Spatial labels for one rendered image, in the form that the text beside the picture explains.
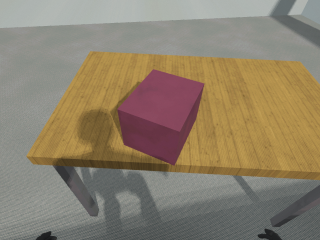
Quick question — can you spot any robot right hand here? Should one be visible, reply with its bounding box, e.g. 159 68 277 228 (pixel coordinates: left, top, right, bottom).
258 228 282 240

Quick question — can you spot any carton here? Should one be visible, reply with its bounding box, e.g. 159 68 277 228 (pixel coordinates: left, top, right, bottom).
117 69 204 166

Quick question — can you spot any table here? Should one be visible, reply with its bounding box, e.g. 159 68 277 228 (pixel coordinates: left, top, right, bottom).
26 51 320 227

